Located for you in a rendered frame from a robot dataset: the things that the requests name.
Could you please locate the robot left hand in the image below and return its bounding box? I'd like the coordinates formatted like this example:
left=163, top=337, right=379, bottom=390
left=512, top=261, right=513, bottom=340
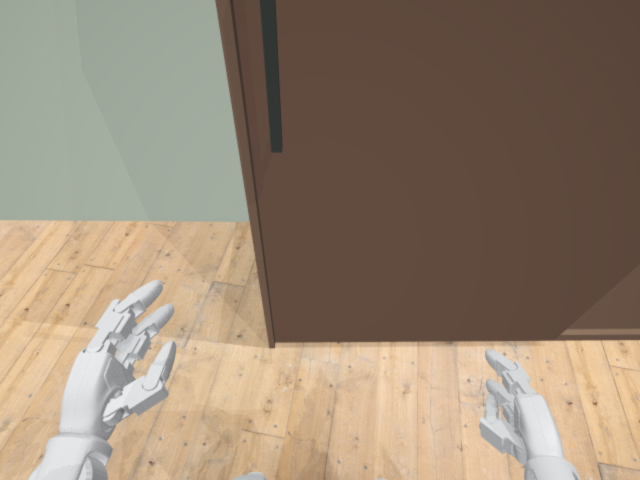
left=59, top=280, right=176, bottom=441

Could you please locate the wardrobe door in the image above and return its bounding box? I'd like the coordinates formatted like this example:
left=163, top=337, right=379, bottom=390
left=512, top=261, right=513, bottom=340
left=233, top=0, right=640, bottom=342
left=567, top=264, right=640, bottom=329

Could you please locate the handle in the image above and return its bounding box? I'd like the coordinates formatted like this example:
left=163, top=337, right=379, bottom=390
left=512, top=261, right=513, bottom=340
left=260, top=0, right=282, bottom=153

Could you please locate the right robot forearm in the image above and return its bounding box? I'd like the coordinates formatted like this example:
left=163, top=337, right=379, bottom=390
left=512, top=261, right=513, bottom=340
left=524, top=456, right=580, bottom=480

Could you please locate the robot right hand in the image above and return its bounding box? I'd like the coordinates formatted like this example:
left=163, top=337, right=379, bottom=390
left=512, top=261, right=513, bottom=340
left=480, top=349, right=565, bottom=467

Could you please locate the left robot forearm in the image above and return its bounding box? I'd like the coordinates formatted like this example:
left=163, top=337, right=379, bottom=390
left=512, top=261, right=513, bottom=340
left=28, top=433, right=113, bottom=480

